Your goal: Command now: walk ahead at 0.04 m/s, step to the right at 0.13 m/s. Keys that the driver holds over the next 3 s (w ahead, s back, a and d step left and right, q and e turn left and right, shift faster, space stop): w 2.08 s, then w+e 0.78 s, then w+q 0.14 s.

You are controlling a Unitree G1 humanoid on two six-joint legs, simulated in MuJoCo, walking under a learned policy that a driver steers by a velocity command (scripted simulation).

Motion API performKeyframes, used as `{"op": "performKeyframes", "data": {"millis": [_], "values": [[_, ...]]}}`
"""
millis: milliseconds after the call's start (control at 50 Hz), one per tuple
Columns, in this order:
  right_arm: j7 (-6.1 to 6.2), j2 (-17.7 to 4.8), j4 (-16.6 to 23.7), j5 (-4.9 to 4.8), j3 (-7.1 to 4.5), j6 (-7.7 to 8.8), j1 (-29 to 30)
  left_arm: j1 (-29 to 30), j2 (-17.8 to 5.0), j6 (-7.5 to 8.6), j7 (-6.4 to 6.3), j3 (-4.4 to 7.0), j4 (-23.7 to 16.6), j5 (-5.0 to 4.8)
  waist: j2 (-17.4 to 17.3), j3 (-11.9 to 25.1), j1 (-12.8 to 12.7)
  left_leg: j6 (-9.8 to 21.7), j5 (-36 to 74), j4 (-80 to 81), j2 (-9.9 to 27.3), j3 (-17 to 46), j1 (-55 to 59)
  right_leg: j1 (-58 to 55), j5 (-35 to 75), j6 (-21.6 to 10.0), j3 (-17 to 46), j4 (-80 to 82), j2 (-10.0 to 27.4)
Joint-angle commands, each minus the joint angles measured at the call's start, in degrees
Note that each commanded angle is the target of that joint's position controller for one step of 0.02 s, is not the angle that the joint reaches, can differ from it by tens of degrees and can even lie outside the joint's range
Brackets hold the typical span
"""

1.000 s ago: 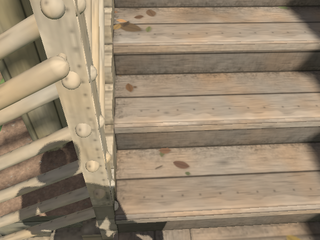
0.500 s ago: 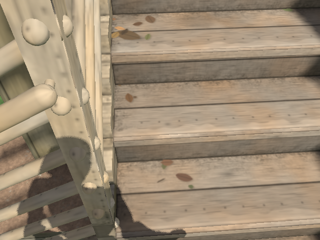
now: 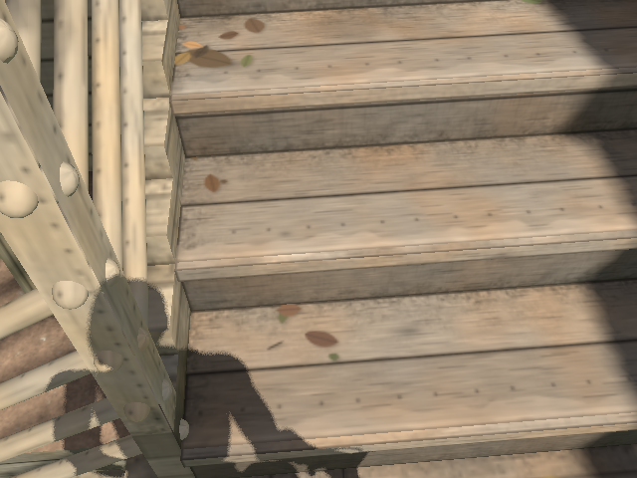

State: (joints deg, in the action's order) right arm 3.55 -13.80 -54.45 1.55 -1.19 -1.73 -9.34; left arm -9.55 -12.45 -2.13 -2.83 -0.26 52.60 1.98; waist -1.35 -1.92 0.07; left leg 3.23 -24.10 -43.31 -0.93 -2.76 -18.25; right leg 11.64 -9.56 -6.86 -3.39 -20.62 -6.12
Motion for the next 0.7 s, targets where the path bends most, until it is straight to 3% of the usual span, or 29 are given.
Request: {"op": "performKeyframes", "data": {"millis": [20,60,80,100,120,140,160,180,200,240,260,300,320,340,360,380,400,420,440,460,480,500,540,560,600,620,660,680,700], "values": [[0.11,-4.2,0.6,-0.06,-0.79,0.73,-2.7,-0.1,-7.9,0.64,-0.17,1.45,-1.4,-0.41,5.6,3.1,1.2,1.5,3.9,9.7,0.0,-0.1,2.2,-3.7,5.0,-5.9,15.4,5.2,15.4],[0.11,-4.1,-0.2,0.57,-0.67,1.64,-4.3,-0.3,-7.9,0.89,-0.22,1.37,-0.6,-1.19,3.6,2.0,3.3,2.8,15.1,22.9,2.7,3.4,12.2,4.1,-2.5,-1.5,14.9,4.6,13.6],[0.18,-6.7,0.4,1.83,-1.0,2.24,-4.3,-0.4,-6.1,1.38,0.01,0.91,-1.3,-1.61,-2.4,2.4,3.4,4.8,11.4,27.8,12.2,14.7,17.1,10.4,-9.4,2.0,12.6,-0.3,10.8],[0.19,-12.7,0.9,1.57,-2.53,2.14,-4.3,0.3,-6.2,1.61,0.24,1.56,-2.1,-1.54,-10.5,-1.7,2.5,12.1,15.6,30.6,23.6,27.4,12.4,15.5,-11.5,4.8,5.1,-9.7,3.4],[-1.29,-13.2,-3.4,-1.32,-4.26,2.11,-11.5,3.3,-7.2,2.86,1.46,1.68,-3.9,0.11,-20.6,1.6,4.4,16.2,-32.4,39.0,22.5,31.8,10.1,16.1,-16.3,4.5,3.7,-24.6,5.7],[-1.67,-8.7,-1.3,-1.59,-3.56,2.64,-4.7,6.5,-9.7,3.28,2.33,2.62,-5.2,-0.22,-18.4,-6.9,3.0,15.2,-28.0,44.2,22.6,31.9,3.7,20.5,-13.4,5.8,4.3,-33.5,6.4],[-2.2,-5.7,-0.5,-1.06,-3.1,3.6,-0.8,4.3,-10.6,3.54,3.0,3.07,-4.7,-0.34,-9.8,-4.8,-0.9,12.0,-18.9,43.8,19.3,26.2,4.7,19.2,-11.1,5.9,6.6,-34.3,8.0],[-2.28,-5.9,-0.2,-0.9,-3.21,4.81,0.4,-0.5,-9.6,4.18,3.85,3.16,-2.9,0.52,-4.4,-2.4,-3.3,9.3,-12.3,42.9,16.3,20.9,7.3,17.6,-9.7,5.8,6.2,-30.8,8.6],[-2.26,-6.6,0.0,-0.59,-3.49,6.01,1.1,-1.5,-7.3,4.93,4.27,2.85,-2.0,0.64,-0.6,-1.6,-3.9,7.7,-4.0,41.1,13.2,15.5,8.9,15.2,-8.8,6.0,4.4,-25.3,8.3],[-2.46,-7.5,-0.8,-0.26,-3.56,7.21,1.1,-0.6,-3.3,5.37,4.03,2.35,-2.4,0.06,-1.6,-0.5,-3.7,6.5,3.5,40.1,10.5,10.0,7.6,7.7,-10.2,5.7,0.1,-17.2,6.5],[-2.69,-6.8,-1.5,-0.36,-3.34,7.08,-1.1,-0.2,-3.1,5.31,3.86,2.46,-2.1,-0.06,-3.6,0.0,-2.8,7.3,2.8,38.4,11.0,10.0,8.4,6.5,-11.8,5.2,-0.8,-13.8,6.2],[-2.12,-8.6,-3.4,-0.31,-3.84,6.45,-5.8,-1.1,-2.1,5.25,3.37,2.82,-2.2,-0.02,-4.7,-1.6,-1.8,9.1,-2.8,35.6,12.4,9.8,7.5,3.2,-8.9,5.1,-4.4,-5.1,6.1],[-2.09,-8.9,-2.8,-0.43,-4.09,6.33,-5.6,-2.1,-2.4,5.54,3.14,2.61,-1.3,0.21,-2.9,-2.0,-1.9,9.1,-4.5,33.8,12.1,9.6,4.8,-0.7,-7.1,4.9,-5.6,-1.7,4.9],[-2.0,-6.3,-2.1,-0.98,-3.12,5.74,-5.5,-4.0,-2.9,5.78,2.91,2.9,-0.1,-0.5,-0.8,-0.7,-2.5,8.3,-6.1,29.9,10.8,9.5,4.3,-4.5,-7.1,4.3,-4.2,0.5,5.2],[-2.21,-4.6,-1.4,-0.19,-2.61,5.92,-3.8,-9.5,-4.3,6.58,2.72,3.48,1.5,-0.53,1.9,1.0,-4.2,6.8,-2.4,21.3,7.5,5.7,0.4,-10.9,-8.9,4.2,-0.3,2.1,7.8],[-2.8,-0.7,1.7,-0.89,-1.17,6.24,0.8,-17.1,-11.4,6.91,2.44,5.47,3.3,0.12,16.5,1.4,-8.0,3.5,-2.7,5.0,0.8,-1.2,-11.6,-16.0,-24.5,0.5,20.5,12.8,19.6],[-3.83,-2.7,2.7,0.45,-1.84,6.22,0.6,-20.2,-14.3,6.07,2.59,5.91,4.1,-0.51,20.1,-0.6,-6.8,3.8,-7.5,-5.6,-1.4,-0.8,-21.8,-18.8,-29.6,-3.7,34.6,17.4,26.9],[-4.74,-4.2,2.1,1.83,-2.55,5.84,1.1,-17.5,-12.0,6.14,2.65,5.3,4.1,-0.4,9.2,-3.7,-3.9,4.8,-1.9,-13.1,2.6,3.4,-23.9,-16.0,-30.3,-3.8,32.8,15.1,27.3],[-5.41,-2.8,1.1,1.77,-2.33,5.46,-1.5,-17.0,-8.0,6.43,3.12,4.23,4.0,-0.39,4.4,-2.9,-1.3,4.7,2.7,-14.4,3.5,4.4,-23.5,-14.2,-27.6,-2.9,29.1,14.3,26.0],[-5.98,-2.2,-0.2,1.75,-2.43,5.6,-3.0,-14.8,-7.0,6.48,3.26,3.94,3.1,-0.26,4.0,-2.5,0.1,4.5,6.0,-15.5,4.6,3.5,-23.3,-14.2,-21.7,-1.7,25.4,13.7,24.0],[-6.25,-1.8,-1.2,1.89,-2.45,5.52,-3.7,-13.2,-6.2,7.02,3.25,3.55,2.5,-0.95,4.6,-2.4,0.6,3.6,10.0,-15.3,5.0,3.0,-22.4,-13.4,-14.7,-0.8,20.9,14.1,21.5],[-6.06,-0.8,-2.3,1.44,-2.34,5.44,-4.5,-13.7,-5.0,7.68,3.35,3.17,3.2,-0.67,5.9,-2.1,0.7,2.8,12.5,-16.2,4.7,1.6,-20.7,-12.1,-7.5,-0.1,16.2,13.1,19.2],[-5.32,-0.4,-1.0,1.5,-2.12,5.11,-0.7,-16.7,-3.8,8.5,3.09,2.48,5.7,-2.05,6.4,-3.4,0.2,0.3,15.1,-15.1,4.5,0.0,-20.2,-10.6,10.0,-1.2,11.3,11.5,18.0],[-5.26,0.4,-0.2,1.34,-1.76,4.91,1.0,-18.1,-3.1,8.73,3.14,2.16,6.6,-2.11,6.5,-3.4,0.0,-0.7,15.2,-13.9,4.1,-1.0,-20.0,-10.8,18.0,-2.1,9.5,10.3,18.0],[-5.25,0.5,1.1,1.0,-1.48,5.2,5.4,-19.7,-3.4,8.61,2.56,2.06,7.3,-1.84,6.7,-3.7,-1.2,-1.8,14.9,-8.8,3.0,-2.5,-19.1,-11.2,28.3,-3.1,6.9,8.9,17.1],[-5.45,0.9,2.2,0.93,-1.1,5.4,7.8,-19.6,-4.2,8.67,2.47,2.14,7.3,-0.77,7.6,-3.7,-1.6,-2.1,15.5,-4.1,2.2,-3.4,-17.0,-9.8,30.0,-3.1,5.5,9.0,16.8],[-4.85,1.3,3.4,-0.15,-0.68,5.47,10.7,-19.9,-4.1,8.68,2.15,2.13,7.8,-1.12,7.8,-4.5,-2.2,-1.3,16.6,3.6,1.2,-4.6,-12.8,-9.8,33.8,-3.0,4.7,8.7,16.4],[-4.16,2.3,1.3,-0.1,-0.66,5.02,5.1,-21.4,-2.8,8.18,2.07,1.91,8.6,-0.82,11.2,-1.5,-1.3,0.2,14.0,1.1,0.3,-5.4,-10.7,-12.4,39.0,-4.0,3.9,4.8,17.2],[-3.84,1.2,0.5,-0.11,-0.77,4.87,3.7,-21.0,-2.9,8.11,1.85,1.69,8.8,-1.05,10.3,-2.3,0.0,1.5,11.9,1.9,-0.1,-4.9,-8.0,-11.0,42.5,-3.8,3.8,2.4,17.9]]}}
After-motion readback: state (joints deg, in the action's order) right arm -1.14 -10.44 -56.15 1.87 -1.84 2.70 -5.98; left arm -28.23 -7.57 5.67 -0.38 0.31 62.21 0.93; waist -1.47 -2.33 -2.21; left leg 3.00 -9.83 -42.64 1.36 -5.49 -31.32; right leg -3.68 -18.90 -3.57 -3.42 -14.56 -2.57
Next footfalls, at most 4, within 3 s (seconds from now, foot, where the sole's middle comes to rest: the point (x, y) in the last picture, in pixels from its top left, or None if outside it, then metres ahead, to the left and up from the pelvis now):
0.08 left None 0.02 0.08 -0.78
0.34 right None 0.08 -0.17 -0.78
0.80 left None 0.33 -0.03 -0.78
1.28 right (450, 370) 0.64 -0.22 -0.61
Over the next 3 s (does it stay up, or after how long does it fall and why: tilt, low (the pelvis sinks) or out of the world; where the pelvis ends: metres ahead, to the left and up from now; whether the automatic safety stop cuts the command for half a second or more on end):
stays up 1.49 -0.22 0.60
